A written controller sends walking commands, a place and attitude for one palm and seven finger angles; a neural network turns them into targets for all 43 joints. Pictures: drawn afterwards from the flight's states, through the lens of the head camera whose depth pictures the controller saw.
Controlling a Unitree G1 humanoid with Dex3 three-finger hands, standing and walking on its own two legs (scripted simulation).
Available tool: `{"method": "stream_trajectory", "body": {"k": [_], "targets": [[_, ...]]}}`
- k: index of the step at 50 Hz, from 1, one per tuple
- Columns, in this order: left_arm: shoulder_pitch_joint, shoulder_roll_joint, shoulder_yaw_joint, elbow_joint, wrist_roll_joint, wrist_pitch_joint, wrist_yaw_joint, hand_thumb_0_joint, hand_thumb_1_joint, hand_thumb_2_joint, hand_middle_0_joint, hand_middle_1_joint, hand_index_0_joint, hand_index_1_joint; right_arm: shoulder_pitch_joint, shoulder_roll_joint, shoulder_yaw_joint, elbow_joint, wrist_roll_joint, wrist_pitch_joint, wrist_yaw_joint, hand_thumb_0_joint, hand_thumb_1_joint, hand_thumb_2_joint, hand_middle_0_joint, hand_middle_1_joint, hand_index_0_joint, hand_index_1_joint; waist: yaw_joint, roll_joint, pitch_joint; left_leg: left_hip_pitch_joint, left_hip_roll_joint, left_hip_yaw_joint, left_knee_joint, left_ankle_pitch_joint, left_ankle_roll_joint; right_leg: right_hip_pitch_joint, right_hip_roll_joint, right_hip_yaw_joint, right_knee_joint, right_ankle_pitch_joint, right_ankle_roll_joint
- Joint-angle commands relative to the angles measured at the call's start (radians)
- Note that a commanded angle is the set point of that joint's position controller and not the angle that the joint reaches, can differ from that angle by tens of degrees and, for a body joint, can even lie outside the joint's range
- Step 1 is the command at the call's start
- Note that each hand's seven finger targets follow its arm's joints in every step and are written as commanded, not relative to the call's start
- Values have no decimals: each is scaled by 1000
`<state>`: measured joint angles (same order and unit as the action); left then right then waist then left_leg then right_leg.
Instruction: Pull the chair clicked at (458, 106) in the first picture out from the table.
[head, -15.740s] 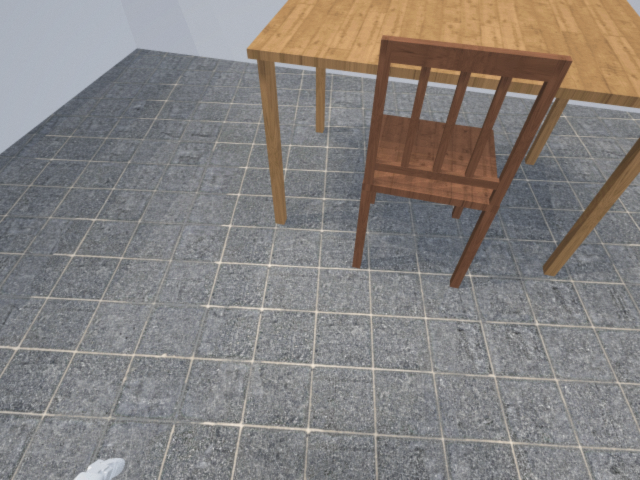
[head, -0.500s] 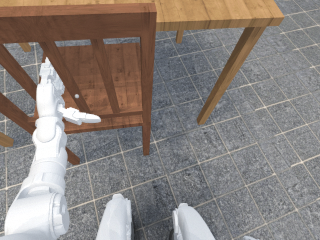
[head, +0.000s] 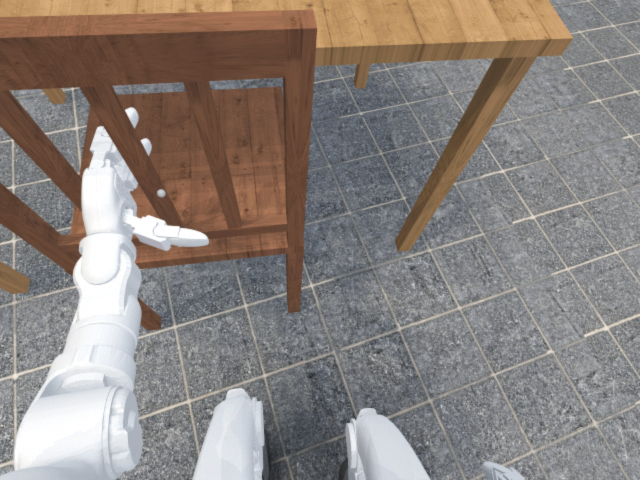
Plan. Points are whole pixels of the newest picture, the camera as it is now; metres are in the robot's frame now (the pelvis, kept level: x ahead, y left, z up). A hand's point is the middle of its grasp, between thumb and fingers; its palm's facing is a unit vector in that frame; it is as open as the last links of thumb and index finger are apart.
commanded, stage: hook a spindle and tug to test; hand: left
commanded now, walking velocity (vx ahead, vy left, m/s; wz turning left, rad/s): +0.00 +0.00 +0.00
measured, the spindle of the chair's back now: (145, 174) +0.49 +0.21 +0.03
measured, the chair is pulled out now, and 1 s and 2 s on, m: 0.00 0.02 0.13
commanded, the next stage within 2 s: step backward, pulling the chair out in 1.22 s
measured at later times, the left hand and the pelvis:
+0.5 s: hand (160, 191) +0.46 +0.19 +0.03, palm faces +0.14 -0.99 -0.03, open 7.2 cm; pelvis +0.00 +0.00 +0.00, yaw +0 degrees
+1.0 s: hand (162, 203) +0.44 +0.18 +0.03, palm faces +0.14 -0.99 -0.02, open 5.4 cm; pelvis +0.02 +0.00 +0.01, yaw -1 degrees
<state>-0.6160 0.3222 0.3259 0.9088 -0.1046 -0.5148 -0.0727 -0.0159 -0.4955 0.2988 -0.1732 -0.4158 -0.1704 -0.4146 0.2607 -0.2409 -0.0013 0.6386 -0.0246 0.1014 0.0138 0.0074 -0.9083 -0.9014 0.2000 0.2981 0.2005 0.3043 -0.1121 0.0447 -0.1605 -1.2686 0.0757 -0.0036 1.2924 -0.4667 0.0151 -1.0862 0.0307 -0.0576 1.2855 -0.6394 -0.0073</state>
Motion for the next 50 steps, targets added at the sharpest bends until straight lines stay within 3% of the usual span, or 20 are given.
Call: {"method": "stream_trajectory", "body": {"k": [1, 3, 4, 7, 8, 11, 15, 17, 19, 22, 24, 26, 28, 31, 35, 41, 43, 45, 47, 50], "targets": [[-365, 184, 18, -232, -11, -74, 4, 0, -500, 300, -324, -902, -324, -902, 114, -170, -60, -65, -7, -25, -11, 0, -900, -900, 200, 300, 200, 300, -22, 60, -482, 562, -33, -55, -108, 300, 10, 28, 16, 18, -199, 356, -14], [-349, 203, 27, -242, -9, -81, 7, 0, -388, 348, -359, -1012, -359, -1012, 116, -172, -59, -66, -7, -28, -13, 0, -900, -900, 200, 300, 200, 300, -16, 66, -500, 568, -33, -57, -109, 319, 8, 37, 17, 20, -189, 373, -16], [-356, 178, 9, -235, -7, -80, 7, 0, -332, 372, -377, -1066, -377, -1066, 112, -166, -57, -63, -8, -29, -11, 0, -900, -900, 200, 300, 200, 300, -21, 83, -487, 572, -35, -53, -108, 318, 8, 28, 17, 19, -194, 373, -15], [-336, 220, 44, -204, -5, -76, 5, 0, -164, 444, -430, -1231, -430, -1231, 115, -168, -56, -59, -9, -28, -13, 0, -900, -900, 200, 300, 200, 300, -15, 47, -472, 517, -38, -42, -101, 302, 11, 68, 16, 29, -197, 390, -12], [-334, 218, 41, -207, -3, -77, 3, 0, -108, 468, -447, -1286, -447, -1286, 116, -170, -56, -62, -9, -29, -12, 0, -900, -900, 200, 300, 200, 300, -14, 72, -477, 534, -36, -46, -103, 301, 9, 47, 16, 26, -191, 376, -15], [-326, 205, 36, -203, -11, -73, -5, 0, 60, 540, -500, -1450, -500, -1450, 113, -169, -56, -64, -6, -28, -10, 0, -900, -900, 200, 300, 200, 300, -13, 57, -469, 531, -37, -45, -106, 304, 9, 59, 17, 24, -197, 383, -15], [-336, 168, 7, -196, -15, -68, -8, 0, 284, 636, -500, -1450, -500, -1450, 114, -168, -58, -63, -5, -30, -9, 0, -900, -900, 200, 300, 200, 300, -23, 58, -460, 542, -37, -49, -108, 290, 9, 34, 18, 21, -204, 358, -14], [-339, 204, 33, -182, -12, -67, -7, 0, 396, 684, -500, -1450, -500, -1450, 119, -172, -57, -60, -6, -30, -11, 0, -900, -900, 200, 300, 200, 300, -21, 29, -457, 503, -38, -43, -102, 274, 13, 57, 18, 28, -203, 363, -12], [-349, 189, 18, -202, -11, -74, -11, 0, 508, 732, -500, -1450, -500, -1450, 117, -169, -56, -62, -7, -32, -10, 0, -900, -900, 200, 300, 200, 300, -16, 73, -477, 536, -39, -46, -104, 293, 11, 43, 16, 26, -197, 365, -15], [-310, 202, 35, -192, -16, -71, -15, 0, 676, 804, -500, -1450, -500, -1450, 116, -168, -56, -67, -6, -30, -10, 0, -900, -900, 200, 300, 200, 300, -11, 41, -477, 508, -41, -38, -101, 293, 13, 76, 18, 33, -200, 385, -12], [-335, 206, 34, -167, -13, -68, -17, 0, 788, 852, -500, -1450, -500, -1450, 119, -171, -54, -60, -6, -30, -9, 0, -900, -900, 200, 300, 200, 300, -20, 43, -449, 502, -38, -44, -101, 274, 12, 45, 18, 26, -197, 356, -13], [-333, 206, 39, -178, -12, -70, -17, 0, 900, 900, -500, -1450, -500, -1450, 120, -171, -57, -64, -7, -29, -9, 0, -900, -900, 200, 300, 200, 300, -16, 55, -467, 517, -38, -43, -101, 281, 12, 46, 18, 27, -198, 359, -14], [-325, 222, 48, -215, -17, -75, -17, 0, 900, 900, -500, -1450, -500, -1450, 121, -174, -58, -70, -7, -30, -9, 0, -900, -900, 200, 300, 200, 300, -6, 76, -495, 545, -36, -47, -104, 315, 10, 54, 18, 26, -189, 384, -17], [-245, 171, 17, -278, -27, -68, -15, 0, 900, 900, -500, -1450, -500, -1450, 111, -165, -60, -86, -2, -29, -3, 0, -900, -900, 200, 300, 200, 300, 7, 87, -523, 599, -35, -46, -122, 361, 4, 73, 20, 18, -197, 415, -19], [-187, 180, 21, -306, -20, -61, 3, 0, 900, 900, -500, -1450, -500, -1450, 108, -165, -61, -87, -2, -30, 0, 0, -900, -900, 200, 300, 200, 300, 13, 62, -499, 576, -34, -42, -128, 361, 6, 91, 20, 20, -198, 432, -17], [-102, 141, -4, -374, -31, -65, 6, 0, 900, 900, -500, -1450, -500, -1450, 98, -159, -62, -99, 1, -35, 7, 0, -900, -900, 200, 300, 200, 300, 18, 60, -479, 592, -33, -39, -143, 391, 2, 113, 21, 16, -202, 466, -18], [-59, 136, -1, -401, -38, -66, 7, 0, 900, 900, -500, -1450, -500, -1450, 100, -159, -65, -107, 1, -41, 9, 0, -900, -900, 200, 300, 200, 300, 28, 67, -500, 605, -34, -36, -143, 420, 1, 131, 21, 19, -198, 495, -19], [-42, 118, -18, -407, -37, -62, 7, 0, 900, 900, -500, -1450, -500, -1450, 97, -157, -64, -106, 1, -42, 10, 0, -900, -900, 200, 300, 200, 300, 21, 54, -477, 605, -32, -38, -147, 423, 0, 123, 21, 14, -200, 495, -17], [3, 116, -13, -437, -42, -63, 9, 0, 900, 900, -500, -1450, -500, -1450, 92, -156, -69, -111, 2, -45, 11, 0, -900, -900, 200, 300, 200, 300, 34, 59, -484, 614, -33, -34, -149, 441, -2, 142, 20, 16, -201, 517, -18], [21, 88, -41, -444, -41, -56, 14, 0, 900, 900, -500, -1450, -500, -1450, 91, -156, -69, -109, 4, -47, 13, 0, -900, -900, 200, 300, 200, 300, 24, 47, -469, 621, -30, -39, -147, 452, -2, 124, 20, 11, -198, 518, -17]]}}
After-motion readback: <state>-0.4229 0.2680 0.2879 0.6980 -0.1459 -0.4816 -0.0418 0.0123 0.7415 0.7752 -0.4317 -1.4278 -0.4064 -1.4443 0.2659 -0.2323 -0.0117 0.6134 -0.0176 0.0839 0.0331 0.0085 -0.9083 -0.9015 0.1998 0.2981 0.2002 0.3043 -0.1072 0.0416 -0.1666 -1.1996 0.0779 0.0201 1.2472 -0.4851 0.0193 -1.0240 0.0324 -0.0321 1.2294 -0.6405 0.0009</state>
